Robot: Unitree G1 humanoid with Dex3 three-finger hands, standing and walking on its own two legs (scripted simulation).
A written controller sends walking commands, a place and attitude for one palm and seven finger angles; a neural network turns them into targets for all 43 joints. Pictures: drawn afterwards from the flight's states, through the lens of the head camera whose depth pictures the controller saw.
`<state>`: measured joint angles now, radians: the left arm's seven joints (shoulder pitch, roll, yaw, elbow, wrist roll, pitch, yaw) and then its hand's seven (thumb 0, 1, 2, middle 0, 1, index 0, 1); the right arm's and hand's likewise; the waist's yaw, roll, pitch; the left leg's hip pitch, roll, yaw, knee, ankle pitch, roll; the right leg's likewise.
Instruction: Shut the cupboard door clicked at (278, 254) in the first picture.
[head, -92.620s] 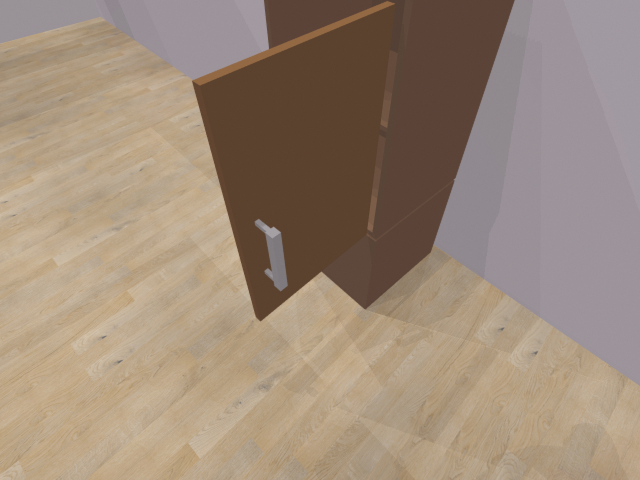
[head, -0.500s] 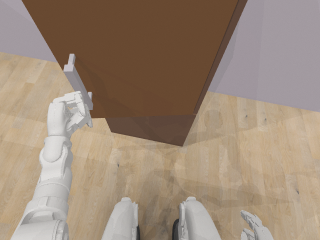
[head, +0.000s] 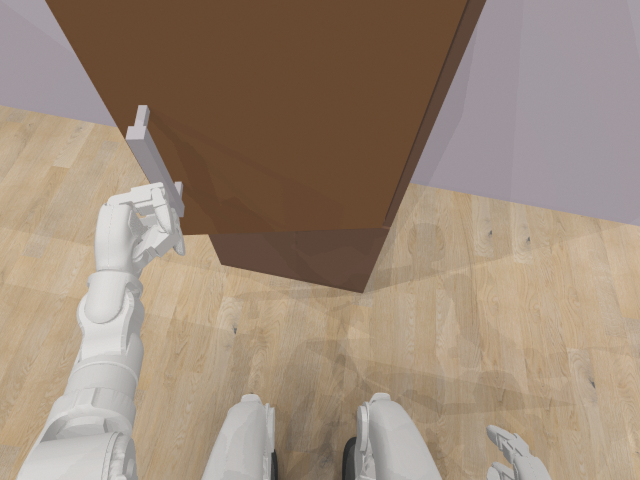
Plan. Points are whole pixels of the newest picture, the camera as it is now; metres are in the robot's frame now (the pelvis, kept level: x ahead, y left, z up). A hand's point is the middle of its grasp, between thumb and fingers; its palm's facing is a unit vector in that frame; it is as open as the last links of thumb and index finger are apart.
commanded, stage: push the door shut along its arc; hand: left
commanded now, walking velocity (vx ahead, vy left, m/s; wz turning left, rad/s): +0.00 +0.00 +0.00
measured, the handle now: (161, 166) +0.50 +0.22 +0.02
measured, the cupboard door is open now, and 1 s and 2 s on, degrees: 15 1 0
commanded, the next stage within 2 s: pull the fist back off the door in 1.22 s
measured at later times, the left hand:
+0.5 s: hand (183, 192) +0.46 +0.18 +0.03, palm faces -0.07 -1.00 -0.04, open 3.1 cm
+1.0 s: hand (198, 157) +0.52 +0.17 +0.03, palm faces -0.20 -0.98 -0.04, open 3.1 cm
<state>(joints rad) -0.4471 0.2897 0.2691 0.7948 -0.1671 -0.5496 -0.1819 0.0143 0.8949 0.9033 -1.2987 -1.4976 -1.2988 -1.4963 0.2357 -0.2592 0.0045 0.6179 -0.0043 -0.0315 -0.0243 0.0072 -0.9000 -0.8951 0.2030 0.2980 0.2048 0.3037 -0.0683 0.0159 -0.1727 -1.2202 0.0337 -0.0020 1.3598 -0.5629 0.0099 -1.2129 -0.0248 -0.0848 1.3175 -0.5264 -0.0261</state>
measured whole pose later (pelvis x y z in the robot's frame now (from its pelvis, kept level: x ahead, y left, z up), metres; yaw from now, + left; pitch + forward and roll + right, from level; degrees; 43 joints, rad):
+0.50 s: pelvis +0.00 +0.00 -0.01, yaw +0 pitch +27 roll -3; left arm -0.72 0.41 0.31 1.04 -0.15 -0.52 -0.31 0.01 0.89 0.90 -1.31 -1.50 -1.32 -1.50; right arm 0.29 -0.27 0.01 0.65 0.00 -0.01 -0.02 0.01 -0.90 -0.89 0.20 0.30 0.21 0.30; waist -0.11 0.03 -0.16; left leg -1.30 0.03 -0.01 1.40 -0.57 0.01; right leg -1.29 -0.02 -0.09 1.35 -0.52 -0.02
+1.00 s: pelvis -0.01 +0.01 -0.03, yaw -2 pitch +30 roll -5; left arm -0.99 0.57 0.32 1.19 -0.10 -0.44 -0.40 0.02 0.90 0.90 -1.30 -1.50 -1.30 -1.50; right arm 0.32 -0.28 0.05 0.64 -0.01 -0.01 -0.01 0.00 -0.90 -0.89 0.20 0.30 0.21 0.30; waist -0.20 0.04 -0.15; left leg -1.43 0.05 -0.03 1.47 -0.57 0.03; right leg -1.39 -0.01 -0.11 1.38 -0.51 -0.01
